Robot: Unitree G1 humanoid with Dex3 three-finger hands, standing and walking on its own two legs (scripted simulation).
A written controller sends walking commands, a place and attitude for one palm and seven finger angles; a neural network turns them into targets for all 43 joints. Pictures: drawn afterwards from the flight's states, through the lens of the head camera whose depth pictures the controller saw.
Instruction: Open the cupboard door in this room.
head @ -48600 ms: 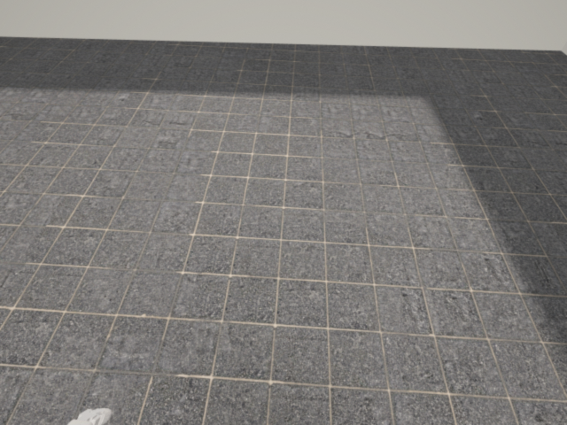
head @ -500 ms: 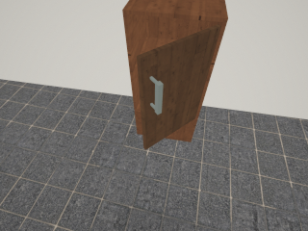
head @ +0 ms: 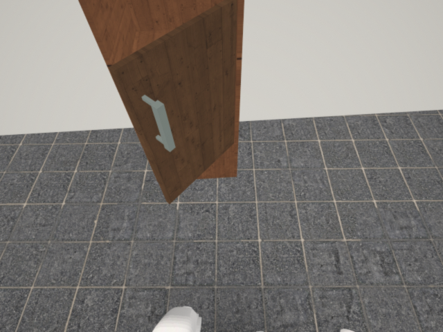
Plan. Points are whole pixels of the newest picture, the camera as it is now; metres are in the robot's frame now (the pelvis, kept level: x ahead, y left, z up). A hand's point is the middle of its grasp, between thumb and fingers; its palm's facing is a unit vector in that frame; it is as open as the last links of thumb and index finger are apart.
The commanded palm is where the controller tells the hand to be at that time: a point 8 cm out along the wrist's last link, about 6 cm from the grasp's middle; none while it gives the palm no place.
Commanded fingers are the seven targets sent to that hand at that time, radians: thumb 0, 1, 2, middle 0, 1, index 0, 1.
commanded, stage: walk to a spot facing it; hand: left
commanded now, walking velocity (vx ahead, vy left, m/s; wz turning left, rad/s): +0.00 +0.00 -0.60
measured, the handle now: (158, 124) +0.56 +0.21 -0.03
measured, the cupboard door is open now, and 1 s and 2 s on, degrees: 46 46 46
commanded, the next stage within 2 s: none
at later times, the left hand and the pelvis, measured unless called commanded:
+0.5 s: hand (134, 305) +0.17 +0.21 -0.17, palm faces -0.25 -0.92 -0.30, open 7.3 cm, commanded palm none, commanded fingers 0.00 0.90 0.90 -0.20 -0.30 -0.20 -0.30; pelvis +0.00 +0.01 -0.02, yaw -18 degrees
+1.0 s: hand (192, 291) +0.21 +0.09 -0.17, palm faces -0.59 -0.77 -0.25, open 7.3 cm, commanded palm none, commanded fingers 0.00 0.90 0.90 -0.20 -0.30 -0.20 -0.30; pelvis +0.00 -0.01 -0.01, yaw -37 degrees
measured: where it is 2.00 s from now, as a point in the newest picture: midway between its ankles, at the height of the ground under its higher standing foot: outside the picture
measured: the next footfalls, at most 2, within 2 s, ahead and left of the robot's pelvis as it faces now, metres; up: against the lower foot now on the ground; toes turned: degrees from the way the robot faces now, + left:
left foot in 0.24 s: +0.05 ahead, +0.17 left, +0.00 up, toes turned -13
right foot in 0.48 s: +0.03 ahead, -0.14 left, +0.00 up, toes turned -16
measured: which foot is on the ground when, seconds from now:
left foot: up 0.00-0.22, down 0.24-0.86, up 0.88-1.00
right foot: down 0.00-0.24, up 0.26-0.46, down 0.48-0.62, up 0.64-0.84, down 0.86-1.00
